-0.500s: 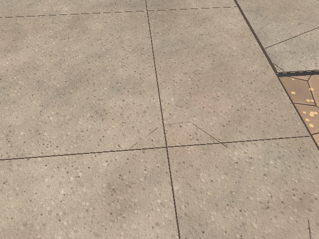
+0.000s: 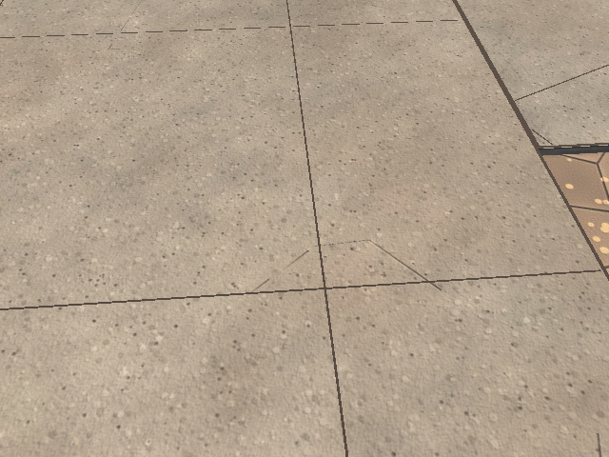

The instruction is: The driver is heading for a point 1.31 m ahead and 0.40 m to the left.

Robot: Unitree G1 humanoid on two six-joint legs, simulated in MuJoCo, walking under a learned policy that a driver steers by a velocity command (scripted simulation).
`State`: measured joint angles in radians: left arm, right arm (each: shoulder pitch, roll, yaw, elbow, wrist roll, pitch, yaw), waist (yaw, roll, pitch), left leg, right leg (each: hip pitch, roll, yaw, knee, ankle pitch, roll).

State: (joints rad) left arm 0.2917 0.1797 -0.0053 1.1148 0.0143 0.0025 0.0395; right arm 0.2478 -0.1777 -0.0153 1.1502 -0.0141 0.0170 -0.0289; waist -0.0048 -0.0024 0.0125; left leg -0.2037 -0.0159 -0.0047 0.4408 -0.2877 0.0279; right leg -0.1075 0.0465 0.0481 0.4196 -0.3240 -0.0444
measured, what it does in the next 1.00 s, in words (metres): walks ahead: right foot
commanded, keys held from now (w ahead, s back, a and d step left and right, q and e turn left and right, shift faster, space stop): w+shift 0.82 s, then w+q+shift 0.18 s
